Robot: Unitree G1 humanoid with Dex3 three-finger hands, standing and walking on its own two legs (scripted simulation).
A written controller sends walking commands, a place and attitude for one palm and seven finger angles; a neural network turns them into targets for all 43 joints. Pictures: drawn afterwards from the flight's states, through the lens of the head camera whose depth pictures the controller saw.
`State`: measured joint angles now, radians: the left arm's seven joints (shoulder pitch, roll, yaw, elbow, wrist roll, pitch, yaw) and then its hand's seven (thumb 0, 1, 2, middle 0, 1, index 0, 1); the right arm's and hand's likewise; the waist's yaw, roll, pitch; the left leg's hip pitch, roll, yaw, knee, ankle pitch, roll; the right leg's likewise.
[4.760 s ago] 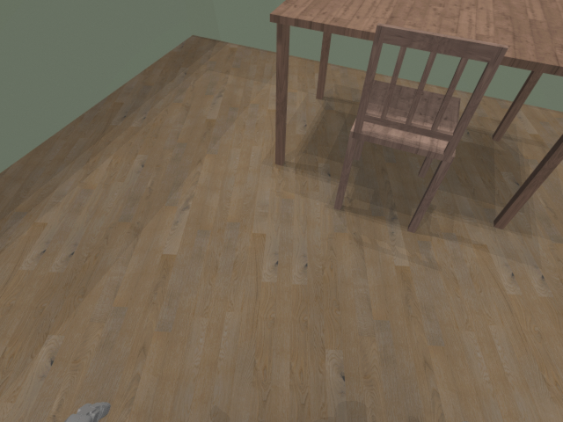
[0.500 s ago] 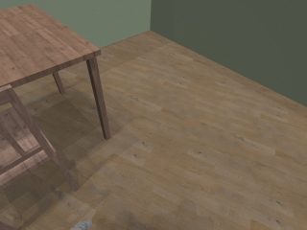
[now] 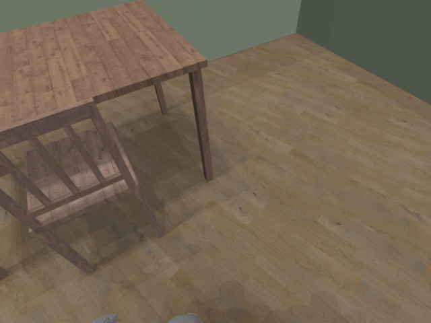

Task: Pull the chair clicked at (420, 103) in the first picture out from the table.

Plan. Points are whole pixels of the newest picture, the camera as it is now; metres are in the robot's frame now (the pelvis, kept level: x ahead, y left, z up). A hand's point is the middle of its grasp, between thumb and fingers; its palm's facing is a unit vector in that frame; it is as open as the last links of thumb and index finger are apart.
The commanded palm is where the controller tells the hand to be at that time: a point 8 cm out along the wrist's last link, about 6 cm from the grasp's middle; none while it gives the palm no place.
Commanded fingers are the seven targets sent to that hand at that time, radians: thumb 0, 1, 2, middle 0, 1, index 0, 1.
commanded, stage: turn to face it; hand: left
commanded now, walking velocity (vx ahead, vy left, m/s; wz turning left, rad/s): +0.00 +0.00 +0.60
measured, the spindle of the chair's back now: (55, 167) +0.54 +0.51 -0.10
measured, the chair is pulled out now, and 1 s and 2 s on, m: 0.00 0.00 0.00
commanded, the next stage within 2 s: take the last steps up to it in 0.82 s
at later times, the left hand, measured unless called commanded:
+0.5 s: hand out of the picture -0.09 +0.26 -0.18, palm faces +0.37 -0.89 -0.27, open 7.4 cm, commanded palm none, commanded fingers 0.00 0.90 0.90 -0.20 -0.30 -0.20 -0.30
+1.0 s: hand out of the picture -0.01 +0.21 -0.14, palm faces +0.48 -0.84 -0.26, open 7.4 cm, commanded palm none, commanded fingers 0.00 0.90 0.90 -0.20 -0.30 -0.20 -0.30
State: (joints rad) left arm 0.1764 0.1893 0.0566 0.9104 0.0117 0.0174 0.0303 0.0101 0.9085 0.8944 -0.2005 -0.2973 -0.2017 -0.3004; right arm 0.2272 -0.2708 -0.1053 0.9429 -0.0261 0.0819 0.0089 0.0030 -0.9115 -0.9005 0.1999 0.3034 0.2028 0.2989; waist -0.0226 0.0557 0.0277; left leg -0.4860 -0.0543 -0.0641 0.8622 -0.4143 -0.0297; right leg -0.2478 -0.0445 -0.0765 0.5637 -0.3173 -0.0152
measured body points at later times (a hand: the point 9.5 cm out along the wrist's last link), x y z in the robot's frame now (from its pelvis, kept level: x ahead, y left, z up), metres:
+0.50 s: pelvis -0.03 +0.04 +0.00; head +0.01 +0.08 +0.44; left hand -0.11 +0.30 -0.16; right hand +0.18 -0.16 -0.12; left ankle -0.07 +0.12 -0.73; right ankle -0.02 -0.12 -0.67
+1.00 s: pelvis -0.01 +0.01 +0.01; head +0.02 -0.02 +0.46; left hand -0.04 +0.26 -0.12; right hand +0.13 -0.20 -0.16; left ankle -0.10 +0.12 -0.66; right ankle +0.03 -0.08 -0.73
